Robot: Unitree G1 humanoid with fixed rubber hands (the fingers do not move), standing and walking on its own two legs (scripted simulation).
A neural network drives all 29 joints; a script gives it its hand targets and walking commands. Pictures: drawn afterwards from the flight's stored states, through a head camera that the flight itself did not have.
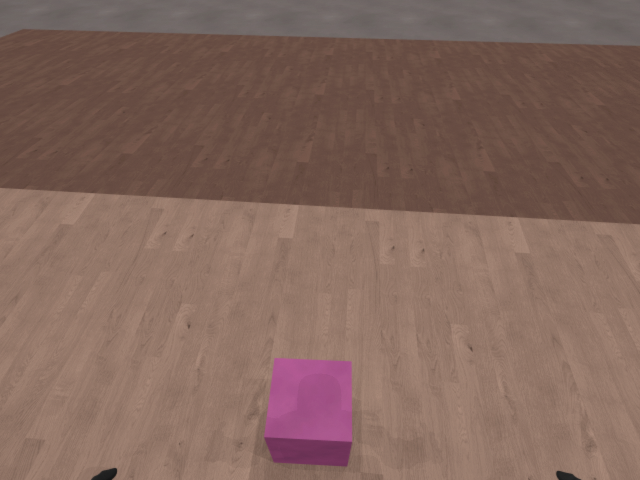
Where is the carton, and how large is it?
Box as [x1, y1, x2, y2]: [264, 358, 351, 466]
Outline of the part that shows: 274,358 264,434 273,461 346,466 351,444 351,361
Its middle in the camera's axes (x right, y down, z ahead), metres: -0.02 +0.48 +1.09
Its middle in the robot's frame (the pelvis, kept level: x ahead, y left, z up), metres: +0.42 +0.05 -0.66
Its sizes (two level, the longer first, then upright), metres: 0.210 0.200 0.250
